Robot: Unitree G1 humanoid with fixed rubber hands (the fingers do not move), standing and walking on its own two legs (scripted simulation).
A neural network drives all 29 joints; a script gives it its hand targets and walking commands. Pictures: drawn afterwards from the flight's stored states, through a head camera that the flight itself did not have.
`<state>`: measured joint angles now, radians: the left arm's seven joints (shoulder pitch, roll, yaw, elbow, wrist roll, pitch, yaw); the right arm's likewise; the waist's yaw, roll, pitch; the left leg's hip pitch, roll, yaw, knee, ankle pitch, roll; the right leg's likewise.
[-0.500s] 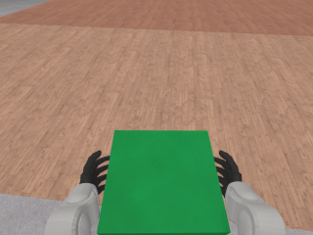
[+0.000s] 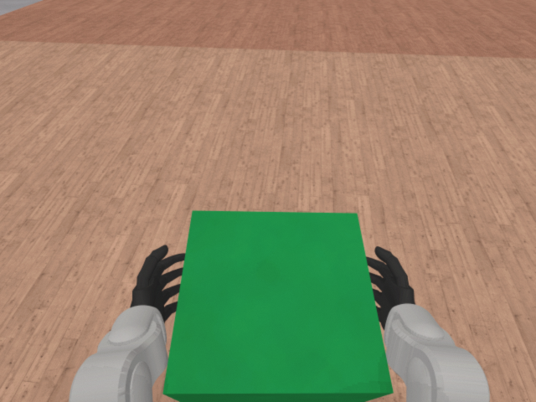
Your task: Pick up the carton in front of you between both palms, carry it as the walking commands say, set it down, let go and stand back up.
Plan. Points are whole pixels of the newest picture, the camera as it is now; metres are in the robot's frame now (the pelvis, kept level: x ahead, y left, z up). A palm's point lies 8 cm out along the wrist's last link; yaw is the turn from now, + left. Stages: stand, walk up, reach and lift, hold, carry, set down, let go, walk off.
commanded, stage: carry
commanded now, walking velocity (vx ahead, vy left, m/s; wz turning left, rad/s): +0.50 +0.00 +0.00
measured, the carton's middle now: (272, 320) +0.25 +0.00 +0.05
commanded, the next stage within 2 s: none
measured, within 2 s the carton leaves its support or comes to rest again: neither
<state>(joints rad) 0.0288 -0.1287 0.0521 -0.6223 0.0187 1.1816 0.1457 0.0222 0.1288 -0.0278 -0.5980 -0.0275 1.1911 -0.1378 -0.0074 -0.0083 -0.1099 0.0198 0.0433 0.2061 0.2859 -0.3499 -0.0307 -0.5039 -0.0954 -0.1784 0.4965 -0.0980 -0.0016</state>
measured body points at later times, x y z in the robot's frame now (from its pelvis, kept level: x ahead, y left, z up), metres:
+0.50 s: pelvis +0.30 -0.02 -0.01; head +0.33 -0.02 +0.44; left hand +0.66 +0.13 +0.13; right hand +0.66 -0.18 +0.13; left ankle +0.45 +0.06 -0.71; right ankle +0.14 -0.10 -0.73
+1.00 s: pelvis +0.61 -0.04 +0.01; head +0.65 -0.04 +0.46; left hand +0.96 +0.12 +0.16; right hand +0.97 -0.18 +0.15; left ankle +0.47 +0.06 -0.67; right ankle +0.72 -0.11 -0.69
